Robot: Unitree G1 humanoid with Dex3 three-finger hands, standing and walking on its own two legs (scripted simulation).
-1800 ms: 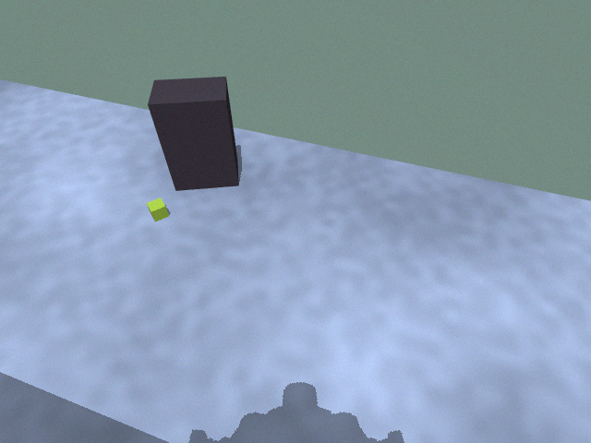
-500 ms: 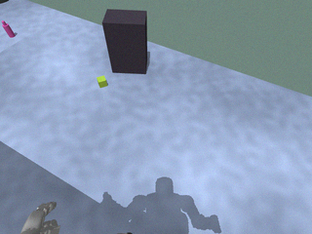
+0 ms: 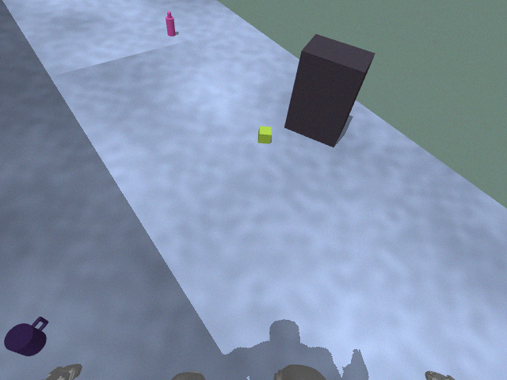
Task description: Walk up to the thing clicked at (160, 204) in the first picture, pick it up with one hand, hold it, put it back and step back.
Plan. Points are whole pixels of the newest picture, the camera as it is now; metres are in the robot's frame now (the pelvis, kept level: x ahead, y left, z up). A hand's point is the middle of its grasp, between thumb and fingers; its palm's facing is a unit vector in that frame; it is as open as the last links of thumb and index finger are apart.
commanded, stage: walk up
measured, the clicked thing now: (264, 135) +1.39 -0.11 -0.72
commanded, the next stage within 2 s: stand in 1.86 s
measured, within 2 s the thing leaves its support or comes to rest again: neither
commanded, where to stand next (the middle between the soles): +0.08 +0.00 m, yaw +33 degrees
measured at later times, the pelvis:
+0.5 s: pelvis -0.01 -0.04 +0.01, yaw +20 degrees
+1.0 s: pelvis +0.00 -0.05 -0.01, yaw +32 degrees
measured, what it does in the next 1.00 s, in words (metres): steps on the spot, turning left: right foot, then left foot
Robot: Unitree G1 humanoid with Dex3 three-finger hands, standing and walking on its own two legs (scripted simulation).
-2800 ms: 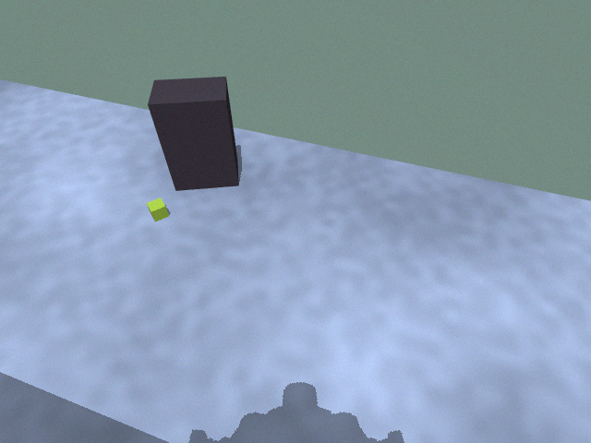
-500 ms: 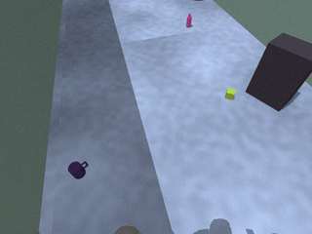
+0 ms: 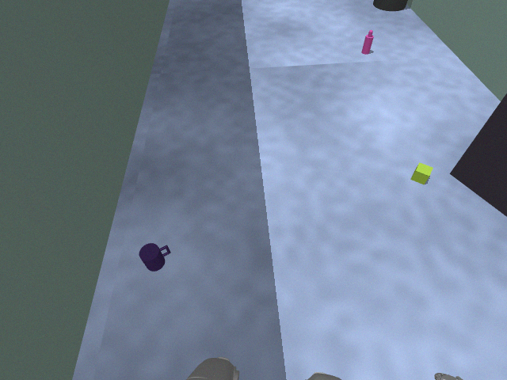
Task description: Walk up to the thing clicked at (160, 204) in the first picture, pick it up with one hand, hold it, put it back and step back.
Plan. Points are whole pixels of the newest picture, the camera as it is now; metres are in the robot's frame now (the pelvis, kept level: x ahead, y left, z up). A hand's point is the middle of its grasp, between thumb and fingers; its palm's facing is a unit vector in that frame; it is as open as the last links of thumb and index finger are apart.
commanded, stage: walk up
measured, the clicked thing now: (421, 173) +1.15 -0.79 -0.71
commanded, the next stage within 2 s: stand in 0.86 s
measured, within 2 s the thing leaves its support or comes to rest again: neither
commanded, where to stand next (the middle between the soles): +0.09 +0.00 m, yaw +1 degrees
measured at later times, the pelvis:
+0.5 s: pelvis +0.01 +0.01 +0.01, yaw +5 degrees
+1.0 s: pelvis +0.01 +0.01 +0.03, yaw +5 degrees
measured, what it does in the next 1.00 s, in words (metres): steps on the spot: left foot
